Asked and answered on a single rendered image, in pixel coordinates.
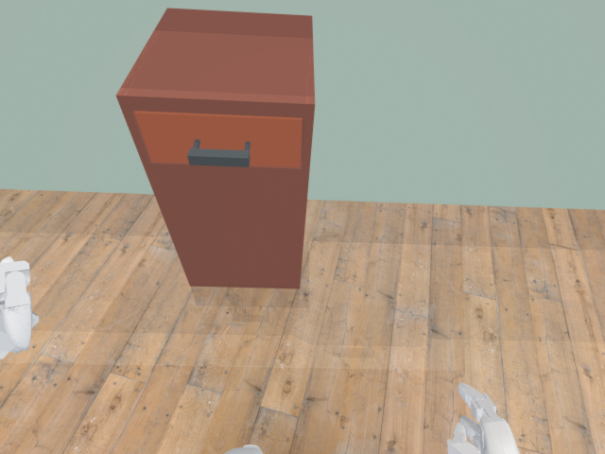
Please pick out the handle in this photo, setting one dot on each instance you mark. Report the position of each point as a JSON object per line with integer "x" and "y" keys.
{"x": 218, "y": 157}

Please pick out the robot left hand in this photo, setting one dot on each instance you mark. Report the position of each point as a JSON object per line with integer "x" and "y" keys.
{"x": 16, "y": 317}

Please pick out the cabinet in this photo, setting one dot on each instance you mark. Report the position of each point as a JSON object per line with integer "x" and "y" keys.
{"x": 232, "y": 227}

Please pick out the robot right hand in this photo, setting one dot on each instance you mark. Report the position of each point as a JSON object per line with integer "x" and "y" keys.
{"x": 491, "y": 436}

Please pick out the drawer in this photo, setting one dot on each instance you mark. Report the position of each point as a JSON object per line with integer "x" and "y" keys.
{"x": 275, "y": 141}

